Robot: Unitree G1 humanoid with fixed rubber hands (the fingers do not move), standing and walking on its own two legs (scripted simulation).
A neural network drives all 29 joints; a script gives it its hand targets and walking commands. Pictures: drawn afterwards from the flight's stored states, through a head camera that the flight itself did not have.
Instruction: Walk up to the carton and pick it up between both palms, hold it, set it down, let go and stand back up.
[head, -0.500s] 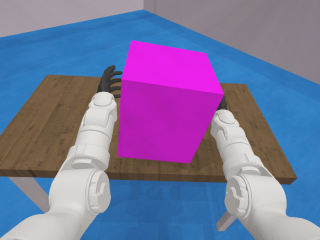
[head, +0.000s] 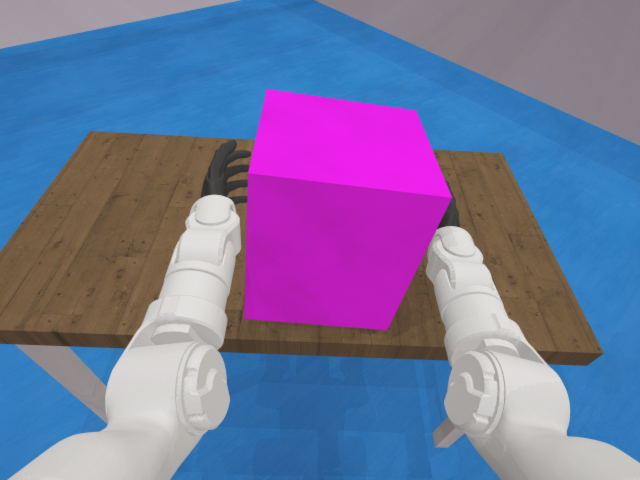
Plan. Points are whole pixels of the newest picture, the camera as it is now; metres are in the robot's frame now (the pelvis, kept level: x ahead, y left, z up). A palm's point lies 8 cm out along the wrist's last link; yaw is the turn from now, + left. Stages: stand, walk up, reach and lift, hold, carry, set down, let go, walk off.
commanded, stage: set down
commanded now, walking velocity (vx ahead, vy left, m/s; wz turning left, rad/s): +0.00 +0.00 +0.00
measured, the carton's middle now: (329, 215) +0.44 -0.02 +0.09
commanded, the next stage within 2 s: none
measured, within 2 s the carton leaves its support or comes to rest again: rests again in 1.22 s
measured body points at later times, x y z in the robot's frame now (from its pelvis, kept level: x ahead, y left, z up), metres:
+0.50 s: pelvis +0.00 +0.00 +0.00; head +0.02 +0.00 +0.45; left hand +0.43 +0.12 +0.10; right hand +0.42 -0.18 +0.08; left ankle -0.02 +0.12 -0.75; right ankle +0.01 -0.08 -0.75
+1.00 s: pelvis -0.01 +0.00 +0.00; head +0.02 +0.00 +0.45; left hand +0.44 +0.12 +0.10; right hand +0.42 -0.18 +0.08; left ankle -0.02 +0.12 -0.75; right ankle +0.01 -0.08 -0.75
